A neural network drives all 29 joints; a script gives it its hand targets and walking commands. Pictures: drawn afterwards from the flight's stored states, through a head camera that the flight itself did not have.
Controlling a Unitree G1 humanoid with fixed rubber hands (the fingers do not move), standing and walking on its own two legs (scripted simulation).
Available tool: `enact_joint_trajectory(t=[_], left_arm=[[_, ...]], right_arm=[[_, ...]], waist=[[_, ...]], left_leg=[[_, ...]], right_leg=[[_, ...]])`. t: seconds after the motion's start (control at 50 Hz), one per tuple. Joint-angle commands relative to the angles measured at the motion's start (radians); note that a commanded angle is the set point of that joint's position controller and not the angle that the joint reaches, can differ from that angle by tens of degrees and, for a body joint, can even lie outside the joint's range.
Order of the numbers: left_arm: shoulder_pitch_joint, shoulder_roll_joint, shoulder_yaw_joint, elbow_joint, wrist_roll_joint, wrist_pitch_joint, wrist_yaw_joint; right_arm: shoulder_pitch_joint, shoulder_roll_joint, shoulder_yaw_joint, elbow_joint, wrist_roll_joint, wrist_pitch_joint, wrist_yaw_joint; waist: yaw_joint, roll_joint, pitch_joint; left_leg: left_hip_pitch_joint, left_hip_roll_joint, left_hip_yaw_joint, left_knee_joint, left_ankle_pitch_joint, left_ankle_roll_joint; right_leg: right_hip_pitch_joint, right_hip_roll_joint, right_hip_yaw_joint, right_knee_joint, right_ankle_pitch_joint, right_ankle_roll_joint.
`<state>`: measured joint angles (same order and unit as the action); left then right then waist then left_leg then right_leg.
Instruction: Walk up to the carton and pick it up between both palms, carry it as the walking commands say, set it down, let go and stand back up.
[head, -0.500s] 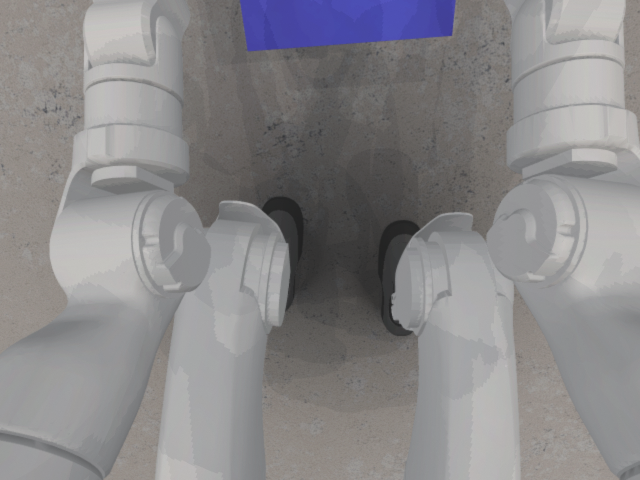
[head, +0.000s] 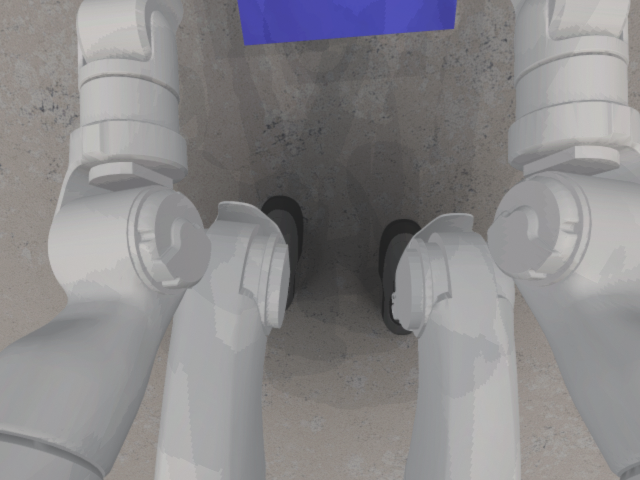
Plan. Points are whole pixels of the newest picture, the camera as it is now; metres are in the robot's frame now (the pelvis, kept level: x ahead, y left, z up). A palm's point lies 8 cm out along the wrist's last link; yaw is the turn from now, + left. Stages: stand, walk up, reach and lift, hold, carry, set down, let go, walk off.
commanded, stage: set down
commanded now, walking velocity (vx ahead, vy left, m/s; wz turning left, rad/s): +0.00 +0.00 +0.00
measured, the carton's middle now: out of the picture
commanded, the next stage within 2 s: none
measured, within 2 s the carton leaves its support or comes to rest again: rests again in 0.54 s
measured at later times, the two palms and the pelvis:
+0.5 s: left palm out of the picture +0.54 +0.18 -0.20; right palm out of the picture +0.57 -0.12 -0.19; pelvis +0.01 +0.00 +0.00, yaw +0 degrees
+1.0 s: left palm (132, 0) +0.49 +0.22 -0.24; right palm out of the picture +0.53 -0.13 -0.24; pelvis -0.02 +0.00 -0.03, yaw +0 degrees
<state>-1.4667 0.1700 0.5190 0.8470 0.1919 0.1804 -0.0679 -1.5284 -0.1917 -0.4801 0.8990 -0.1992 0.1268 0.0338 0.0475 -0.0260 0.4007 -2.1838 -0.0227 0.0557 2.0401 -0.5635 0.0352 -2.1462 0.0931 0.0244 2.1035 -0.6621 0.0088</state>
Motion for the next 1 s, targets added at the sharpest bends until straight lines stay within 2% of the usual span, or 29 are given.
enact_joint_trajectory(t=[0.0,0.18,0.28,0.38,0.52,0.62,0.68,0.72,0.76,0.84,0.94,0.98], left_arm=[[-0.016,-0.567,-0.117,0.239,0.072,0.049,-0.124],[0.008,-0.549,-0.115,0.238,0.07,0.03,-0.118],[0.031,-0.499,-0.098,0.243,0.075,0.017,-0.103],[0.044,-0.406,-0.073,0.249,0.078,-0.005,-0.071],[0.03,-0.219,-0.042,0.227,0.055,-0.066,0.006],[0.003,-0.039,-0.056,0.202,-0.002,-0.127,0.083],[-0.004,0.122,-0.069,0.225,-0.056,-0.164,0.134],[-0.032,0.182,-0.089,0.247,-0.103,-0.178,0.149],[-0.066,0.205,-0.127,0.268,-0.161,-0.186,0.152],[-0.155,0.233,-0.221,0.284,-0.279,-0.187,0.149],[-0.283,0.3,-0.285,0.246,-0.356,-0.174,0.159],[-0.324,0.327,-0.299,0.226,-0.378,-0.166,0.163]], right_arm=[[-0.01,0.633,0.252,0.321,-0.052,0.107,0.179],[0.01,0.622,0.265,0.305,-0.047,0.091,0.167],[0.028,0.564,0.257,0.308,-0.043,0.079,0.154],[0.031,0.46,0.247,0.315,-0.034,0.062,0.125],[0.009,0.266,0.245,0.303,0.012,0.025,0.061],[-0.043,0.064,0.283,0.229,0.093,-0.034,-0.012],[-0.079,-0.115,0.318,0.181,0.152,-0.072,-0.074],[-0.125,-0.17,0.36,0.159,0.198,-0.085,-0.1],[-0.167,-0.193,0.399,0.143,0.247,-0.091,-0.114],[-0.247,-0.259,0.436,0.136,0.317,-0.095,-0.133],[-0.353,-0.346,0.434,0.127,0.368,-0.083,-0.139],[-0.381,-0.366,0.438,0.137,0.379,-0.076,-0.139]], waist=[[0.094,-0.078,-0.672],[0.097,-0.087,-0.715],[0.106,-0.083,-0.74],[0.114,-0.084,-0.763],[0.124,-0.079,-0.821],[0.14,-0.06,-0.927],[0.142,-0.053,-0.99],[0.144,-0.052,-1.021],[0.136,-0.046,-1.043],[0.095,-0.012,-1.08],[0.069,0.03,-1.104],[0.067,0.027,-1.119]], left_leg=[[0.408,-0.076,-0.085,-0.083,0.291,-0.027],[0.428,-0.072,-0.092,-0.067,0.351,-0.031],[0.446,-0.067,-0.094,-0.061,0.378,-0.037],[0.469,-0.061,-0.097,-0.055,0.396,-0.042],[0.525,-0.05,-0.104,-0.04,0.452,-0.047],[0.626,-0.04,-0.107,-0.008,0.572,-0.053],[0.662,-0.034,-0.107,0.02,0.636,-0.058],[0.658,-0.028,-0.105,0.036,0.656,-0.059],[0.649,-0.023,-0.107,0.045,0.649,-0.057],[0.643,-0.009,-0.11,0.049,0.584,-0.058],[0.674,0.008,-0.117,0.039,0.477,-0.064],[0.674,0.013,-0.113,0.037,0.443,-0.067]], right_leg=[[0.071,0.019,0.0,-0.122,0.211,-0.008],[0.08,0.019,0.004,-0.112,0.264,0.002],[0.082,0.017,0.003,-0.106,0.281,0.007],[0.085,0.014,0.004,-0.103,0.282,0.011],[0.1,0.011,0.003,-0.088,0.303,0.018],[0.121,0.009,0.005,-0.067,0.36,0.024],[0.152,0.001,0.012,-0.051,0.401,0.029],[0.171,-0.006,0.02,-0.041,0.423,0.031],[0.192,-0.015,0.026,-0.034,0.427,0.029],[0.222,-0.033,0.024,-0.02,0.375,0.015],[0.219,-0.048,0.008,-0.005,0.262,0.0],[0.236,-0.054,0.006,-0.003,0.236,-0.003]])
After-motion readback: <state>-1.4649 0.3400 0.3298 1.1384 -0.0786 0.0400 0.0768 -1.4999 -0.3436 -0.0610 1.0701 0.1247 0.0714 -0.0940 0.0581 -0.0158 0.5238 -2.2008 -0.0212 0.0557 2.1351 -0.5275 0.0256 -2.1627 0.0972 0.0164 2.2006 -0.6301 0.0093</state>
